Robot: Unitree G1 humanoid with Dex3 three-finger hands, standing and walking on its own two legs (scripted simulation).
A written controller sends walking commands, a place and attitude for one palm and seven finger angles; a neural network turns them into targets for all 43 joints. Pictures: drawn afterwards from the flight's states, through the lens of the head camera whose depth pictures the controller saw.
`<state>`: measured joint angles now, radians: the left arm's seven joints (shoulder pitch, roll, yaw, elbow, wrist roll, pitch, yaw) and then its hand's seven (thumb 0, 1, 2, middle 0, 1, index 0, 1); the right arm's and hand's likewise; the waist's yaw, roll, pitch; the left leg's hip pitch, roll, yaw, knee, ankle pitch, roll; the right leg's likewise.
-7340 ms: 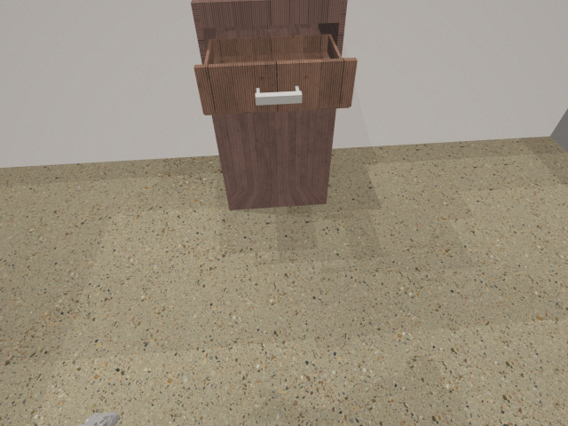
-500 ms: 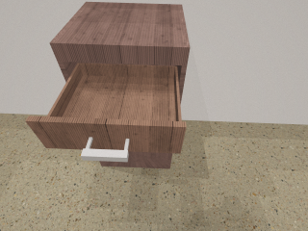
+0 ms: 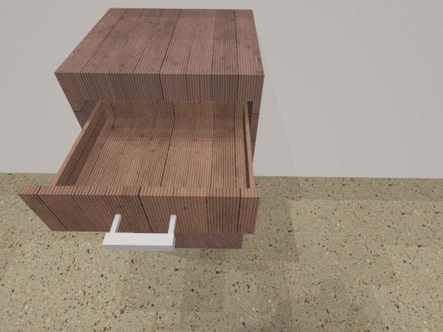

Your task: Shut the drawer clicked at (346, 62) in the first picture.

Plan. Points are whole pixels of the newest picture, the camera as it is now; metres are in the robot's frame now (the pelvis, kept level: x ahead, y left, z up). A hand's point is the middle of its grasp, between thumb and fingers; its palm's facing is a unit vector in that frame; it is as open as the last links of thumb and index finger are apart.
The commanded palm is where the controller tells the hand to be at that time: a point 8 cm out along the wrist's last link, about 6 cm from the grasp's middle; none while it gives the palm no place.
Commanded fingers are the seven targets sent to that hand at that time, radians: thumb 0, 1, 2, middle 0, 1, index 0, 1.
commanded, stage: come to a stop and stand still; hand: left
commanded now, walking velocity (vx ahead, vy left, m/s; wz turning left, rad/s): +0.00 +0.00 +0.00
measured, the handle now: (142, 231) +0.30 +0.18 +0.01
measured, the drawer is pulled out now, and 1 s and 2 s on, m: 0.30 0.30 0.30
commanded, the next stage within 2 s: look again from close up in 0.74 s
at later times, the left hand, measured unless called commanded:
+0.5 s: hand out of the picture +0.00 +0.14 -0.18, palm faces +0.06 -0.98 -0.17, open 7.3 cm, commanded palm none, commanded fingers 0.00 0.90 0.90 -0.20 -0.30 -0.20 -0.30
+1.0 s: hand out of the picture +0.00 +0.16 -0.19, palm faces +0.02 -0.98 -0.18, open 7.4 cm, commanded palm none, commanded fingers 0.00 0.90 0.90 -0.20 -0.30 -0.20 -0.30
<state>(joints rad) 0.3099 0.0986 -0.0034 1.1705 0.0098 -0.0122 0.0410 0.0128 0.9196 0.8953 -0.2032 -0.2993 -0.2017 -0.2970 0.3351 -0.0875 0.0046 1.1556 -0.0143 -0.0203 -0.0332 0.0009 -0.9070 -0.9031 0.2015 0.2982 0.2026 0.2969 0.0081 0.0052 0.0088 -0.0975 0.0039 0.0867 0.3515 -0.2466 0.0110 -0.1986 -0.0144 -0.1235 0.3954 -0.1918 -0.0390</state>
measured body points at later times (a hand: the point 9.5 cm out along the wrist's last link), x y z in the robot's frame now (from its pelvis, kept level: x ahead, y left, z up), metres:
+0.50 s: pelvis +0.03 -0.01 +0.00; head +0.04 -0.01 +0.45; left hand +0.00 +0.20 -0.16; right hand +0.00 -0.21 -0.17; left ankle -0.04 +0.11 -0.74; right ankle +0.02 -0.09 -0.74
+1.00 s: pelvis +0.02 +0.01 -0.01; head +0.04 +0.00 +0.44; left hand +0.00 +0.22 -0.17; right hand +0.02 -0.22 -0.17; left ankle -0.04 +0.11 -0.74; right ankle +0.02 -0.09 -0.74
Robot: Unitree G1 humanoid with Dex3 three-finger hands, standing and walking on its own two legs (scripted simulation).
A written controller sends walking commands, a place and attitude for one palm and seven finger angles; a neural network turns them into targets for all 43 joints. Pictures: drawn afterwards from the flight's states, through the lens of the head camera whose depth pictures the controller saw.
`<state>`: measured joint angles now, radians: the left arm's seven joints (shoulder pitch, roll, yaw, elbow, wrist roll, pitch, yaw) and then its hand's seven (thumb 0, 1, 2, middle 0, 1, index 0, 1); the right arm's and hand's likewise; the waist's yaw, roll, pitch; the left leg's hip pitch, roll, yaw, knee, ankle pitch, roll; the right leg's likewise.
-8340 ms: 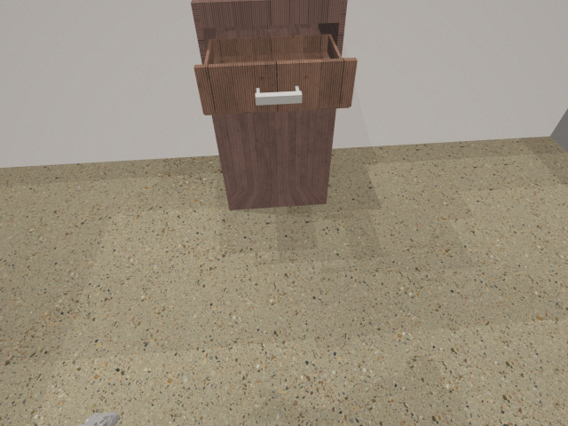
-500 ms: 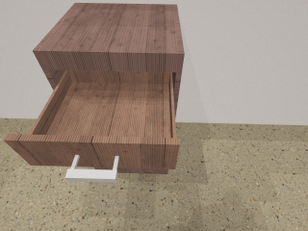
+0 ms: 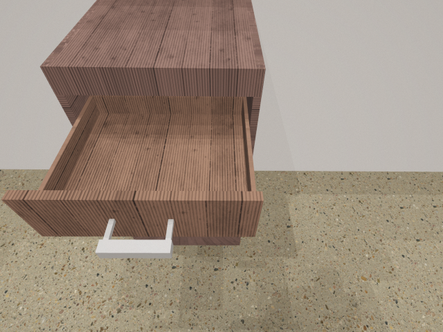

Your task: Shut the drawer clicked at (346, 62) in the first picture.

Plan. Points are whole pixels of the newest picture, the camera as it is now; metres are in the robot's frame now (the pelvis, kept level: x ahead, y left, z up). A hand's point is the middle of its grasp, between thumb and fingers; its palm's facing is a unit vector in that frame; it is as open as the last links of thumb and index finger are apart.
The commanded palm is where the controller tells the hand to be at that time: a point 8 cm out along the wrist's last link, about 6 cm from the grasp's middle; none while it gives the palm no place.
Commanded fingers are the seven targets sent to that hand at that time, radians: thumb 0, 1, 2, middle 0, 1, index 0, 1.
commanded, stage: look again from close up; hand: left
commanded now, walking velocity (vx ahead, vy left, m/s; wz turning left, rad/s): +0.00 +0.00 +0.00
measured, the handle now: (138, 236) +0.28 +0.17 +0.02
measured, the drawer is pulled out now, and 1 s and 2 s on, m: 0.30 0.30 0.30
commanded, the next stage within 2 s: raise the hand and make a fist in 0.30 s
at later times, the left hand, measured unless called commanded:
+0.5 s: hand out of the picture +0.07 +0.24 -0.12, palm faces +0.18 -0.95 -0.24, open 7.2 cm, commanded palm +0.07 +0.25 -0.05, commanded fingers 0.00 0.90 0.90 -0.32 -0.43 -0.32 -0.43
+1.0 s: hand out of the picture +0.11 +0.17 +0.01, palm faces +0.13 -0.99 -0.02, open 5.3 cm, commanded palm +0.07 +0.22 +0.01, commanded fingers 0.00 0.90 0.90 -0.82 -0.97 -0.82 -0.97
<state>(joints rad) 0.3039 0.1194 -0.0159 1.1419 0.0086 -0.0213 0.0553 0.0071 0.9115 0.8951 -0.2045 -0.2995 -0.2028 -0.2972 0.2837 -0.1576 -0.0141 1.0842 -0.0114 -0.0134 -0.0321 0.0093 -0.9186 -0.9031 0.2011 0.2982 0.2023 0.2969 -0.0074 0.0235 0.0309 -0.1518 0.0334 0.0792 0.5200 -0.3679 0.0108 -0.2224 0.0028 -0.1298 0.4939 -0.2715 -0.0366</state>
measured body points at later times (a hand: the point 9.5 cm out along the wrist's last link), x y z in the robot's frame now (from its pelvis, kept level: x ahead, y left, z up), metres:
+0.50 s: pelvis -0.02 +0.05 +0.00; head -0.01 +0.05 +0.45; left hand +0.05 +0.29 -0.10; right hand -0.01 -0.18 -0.14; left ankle -0.06 +0.10 -0.74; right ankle -0.01 -0.09 -0.73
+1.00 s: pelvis -0.04 +0.01 -0.07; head +0.00 +0.01 +0.38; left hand +0.10 +0.22 +0.02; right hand +0.23 -0.16 -0.10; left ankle -0.06 +0.10 -0.74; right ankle -0.01 -0.06 -0.74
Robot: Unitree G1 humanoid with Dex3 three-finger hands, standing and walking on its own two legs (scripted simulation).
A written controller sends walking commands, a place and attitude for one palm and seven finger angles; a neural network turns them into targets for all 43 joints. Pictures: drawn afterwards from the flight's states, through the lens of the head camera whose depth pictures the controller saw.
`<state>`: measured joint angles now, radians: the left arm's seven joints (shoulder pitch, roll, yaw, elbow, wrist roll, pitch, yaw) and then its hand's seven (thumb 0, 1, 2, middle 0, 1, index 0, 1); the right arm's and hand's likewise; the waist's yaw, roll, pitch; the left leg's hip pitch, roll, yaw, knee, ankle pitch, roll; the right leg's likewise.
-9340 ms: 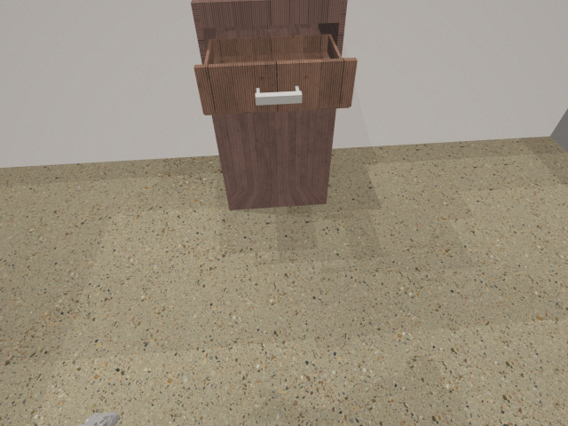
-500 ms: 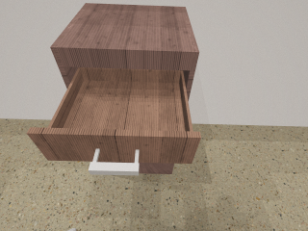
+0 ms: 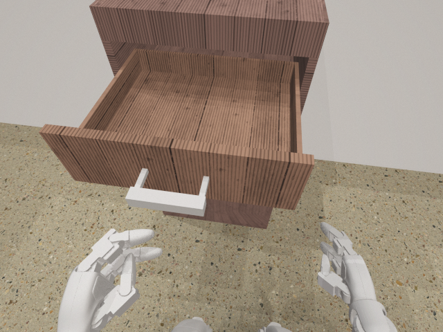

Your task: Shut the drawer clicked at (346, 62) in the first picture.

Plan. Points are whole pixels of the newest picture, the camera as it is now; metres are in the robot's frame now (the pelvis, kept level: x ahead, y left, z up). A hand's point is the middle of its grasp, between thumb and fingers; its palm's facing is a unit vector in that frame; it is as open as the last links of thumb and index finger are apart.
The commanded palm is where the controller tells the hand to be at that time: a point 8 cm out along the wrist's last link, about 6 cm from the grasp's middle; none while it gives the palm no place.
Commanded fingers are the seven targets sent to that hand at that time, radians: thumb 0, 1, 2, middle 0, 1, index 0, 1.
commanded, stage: raise the hand and make a fist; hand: left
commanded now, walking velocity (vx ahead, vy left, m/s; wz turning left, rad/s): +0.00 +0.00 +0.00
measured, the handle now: (170, 189) +0.33 +0.13 +0.09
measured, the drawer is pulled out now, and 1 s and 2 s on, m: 0.30 0.30 0.30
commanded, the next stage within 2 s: bring the fist close to the handle in 1.30 s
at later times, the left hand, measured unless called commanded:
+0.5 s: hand (142, 289) +0.16 +0.12 +0.13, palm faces -0.04 -1.00 -0.04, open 3.1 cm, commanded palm +0.11 +0.17 +0.14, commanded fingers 0.00 0.90 0.90 -1.32 -1.51 -1.32 -1.51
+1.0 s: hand (127, 271) +0.16 +0.12 +0.19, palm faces -0.03 -1.00 -0.04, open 3.3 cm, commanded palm +0.11 +0.17 +0.19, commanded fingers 0.00 0.90 0.90 -1.40 -1.60 -1.40 -1.60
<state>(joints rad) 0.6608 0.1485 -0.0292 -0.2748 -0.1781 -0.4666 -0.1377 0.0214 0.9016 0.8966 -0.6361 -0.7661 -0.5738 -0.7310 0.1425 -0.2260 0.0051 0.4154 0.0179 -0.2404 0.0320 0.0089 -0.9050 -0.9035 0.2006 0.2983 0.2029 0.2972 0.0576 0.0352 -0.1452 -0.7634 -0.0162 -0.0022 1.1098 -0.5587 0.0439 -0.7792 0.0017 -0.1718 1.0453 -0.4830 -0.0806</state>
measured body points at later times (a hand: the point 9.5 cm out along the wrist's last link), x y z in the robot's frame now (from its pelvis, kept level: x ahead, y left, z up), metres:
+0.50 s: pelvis +0.01 -0.01 +0.03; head +0.04 -0.02 +0.47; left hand +0.16 +0.17 +0.14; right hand +0.20 -0.26 -0.03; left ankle +0.00 +0.09 -0.66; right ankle +0.03 -0.08 -0.66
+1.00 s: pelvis +0.02 +0.01 +0.04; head +0.01 -0.01 +0.49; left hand +0.16 +0.18 +0.20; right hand +0.22 -0.19 -0.01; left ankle +0.00 +0.09 -0.66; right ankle +0.03 -0.08 -0.66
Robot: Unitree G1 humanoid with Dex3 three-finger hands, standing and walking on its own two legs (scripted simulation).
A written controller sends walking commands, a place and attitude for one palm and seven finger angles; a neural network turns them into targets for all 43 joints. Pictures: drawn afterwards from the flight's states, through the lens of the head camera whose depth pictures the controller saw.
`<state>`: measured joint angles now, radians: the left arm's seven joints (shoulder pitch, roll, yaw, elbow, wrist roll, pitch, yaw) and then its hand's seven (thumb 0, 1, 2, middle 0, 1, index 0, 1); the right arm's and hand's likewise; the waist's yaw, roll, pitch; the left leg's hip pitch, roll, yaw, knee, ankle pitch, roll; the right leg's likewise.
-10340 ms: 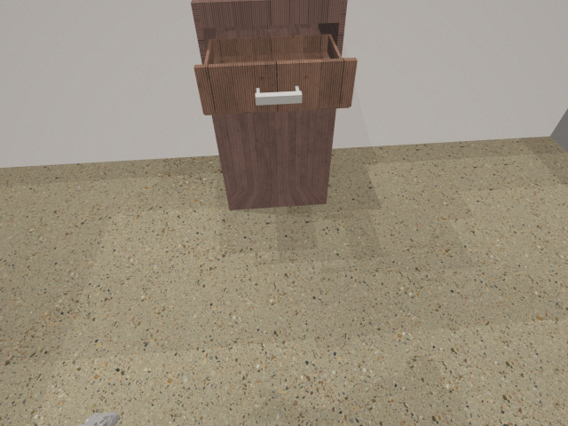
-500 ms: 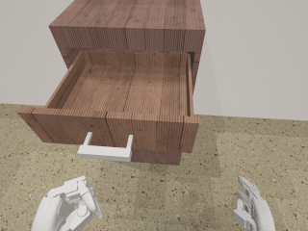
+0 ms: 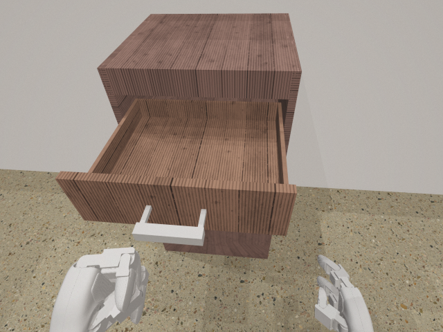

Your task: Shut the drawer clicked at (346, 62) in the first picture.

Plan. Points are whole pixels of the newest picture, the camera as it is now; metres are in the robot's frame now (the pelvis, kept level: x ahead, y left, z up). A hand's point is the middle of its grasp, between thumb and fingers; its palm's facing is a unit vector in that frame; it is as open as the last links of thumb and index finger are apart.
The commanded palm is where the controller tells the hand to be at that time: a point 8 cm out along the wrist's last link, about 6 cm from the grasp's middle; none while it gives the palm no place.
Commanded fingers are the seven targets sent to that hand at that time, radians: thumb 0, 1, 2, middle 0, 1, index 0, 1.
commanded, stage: raise the hand and make a fist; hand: left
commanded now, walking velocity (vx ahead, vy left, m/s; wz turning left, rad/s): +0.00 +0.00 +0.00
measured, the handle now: (172, 223) +0.31 +0.13 +0.05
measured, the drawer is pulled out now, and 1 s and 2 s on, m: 0.30 0.30 0.30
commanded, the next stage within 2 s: bring the fist close to the handle in 0.30 s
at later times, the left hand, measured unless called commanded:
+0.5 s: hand (145, 300) +0.14 +0.11 +0.14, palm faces -0.02 -1.00 -0.04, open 3.3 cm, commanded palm +0.09 +0.16 +0.14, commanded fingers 0.00 0.90 0.90 -1.40 -1.60 -1.40 -1.60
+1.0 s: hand (178, 292) +0.17 +0.08 +0.09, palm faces -0.02 -1.00 -0.02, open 3.3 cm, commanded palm +0.14 +0.14 +0.09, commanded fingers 0.00 0.90 0.90 -1.40 -1.60 -1.40 -1.60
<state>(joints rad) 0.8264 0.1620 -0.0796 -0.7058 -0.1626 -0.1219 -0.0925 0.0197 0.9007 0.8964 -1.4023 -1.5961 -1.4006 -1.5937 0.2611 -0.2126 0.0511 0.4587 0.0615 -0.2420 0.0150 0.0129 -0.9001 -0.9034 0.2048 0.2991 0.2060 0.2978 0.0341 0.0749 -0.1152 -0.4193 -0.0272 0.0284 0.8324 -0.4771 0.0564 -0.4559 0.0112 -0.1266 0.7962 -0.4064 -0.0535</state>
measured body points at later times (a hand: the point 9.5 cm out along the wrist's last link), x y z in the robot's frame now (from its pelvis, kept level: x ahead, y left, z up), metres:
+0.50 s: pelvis +0.00 +0.00 +0.00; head -0.01 -0.03 +0.45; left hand +0.13 +0.16 +0.15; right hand +0.20 -0.21 -0.05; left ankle -0.03 +0.08 -0.70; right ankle +0.01 -0.09 -0.70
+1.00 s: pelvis -0.01 -0.02 -0.01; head +0.02 -0.04 +0.44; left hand +0.16 +0.14 +0.09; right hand +0.17 -0.24 -0.08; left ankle -0.03 +0.08 -0.70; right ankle +0.01 -0.09 -0.70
